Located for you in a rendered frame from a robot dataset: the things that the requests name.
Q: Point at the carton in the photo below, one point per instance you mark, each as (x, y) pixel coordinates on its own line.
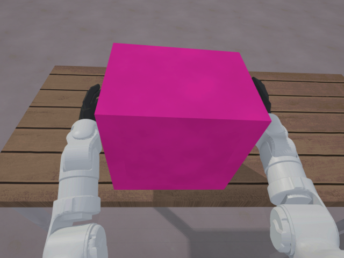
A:
(177, 118)

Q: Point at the robot right upper arm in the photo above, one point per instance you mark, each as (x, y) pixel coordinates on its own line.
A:
(304, 231)

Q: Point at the right robot hand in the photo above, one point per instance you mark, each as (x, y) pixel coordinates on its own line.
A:
(263, 93)

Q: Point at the table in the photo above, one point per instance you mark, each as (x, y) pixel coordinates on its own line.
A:
(310, 107)

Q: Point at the robot right forearm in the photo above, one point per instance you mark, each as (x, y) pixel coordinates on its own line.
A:
(287, 181)

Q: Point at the robot left upper arm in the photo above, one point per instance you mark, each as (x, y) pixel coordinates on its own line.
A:
(78, 241)

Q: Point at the robot left forearm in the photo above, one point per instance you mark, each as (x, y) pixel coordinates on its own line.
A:
(78, 179)

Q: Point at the left robot hand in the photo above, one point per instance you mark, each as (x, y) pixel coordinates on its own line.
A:
(89, 103)

